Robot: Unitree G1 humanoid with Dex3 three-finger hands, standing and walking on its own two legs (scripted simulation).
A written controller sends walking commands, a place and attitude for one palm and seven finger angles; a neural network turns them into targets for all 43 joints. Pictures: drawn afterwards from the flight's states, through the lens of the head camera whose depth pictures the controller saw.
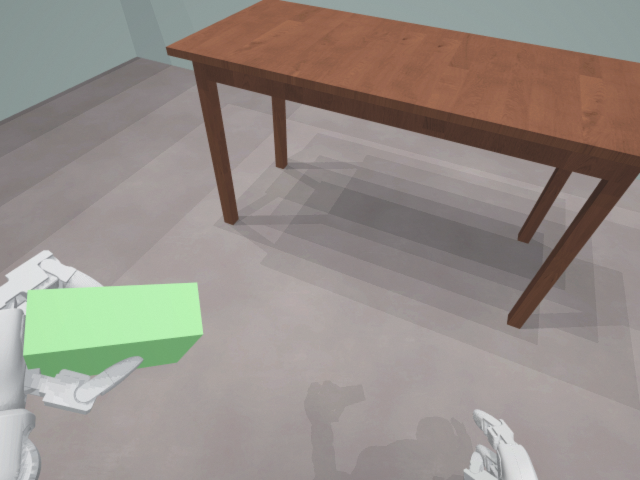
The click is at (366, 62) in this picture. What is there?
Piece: table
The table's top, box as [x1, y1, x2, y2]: [166, 0, 639, 166]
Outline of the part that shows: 166,47 167,53 169,55 639,166 639,63 281,0 262,0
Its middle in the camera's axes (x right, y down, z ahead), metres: +0.28 -0.57 +1.24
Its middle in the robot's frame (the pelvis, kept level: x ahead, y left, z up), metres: +1.33 -0.20 +0.00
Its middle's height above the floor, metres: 0.77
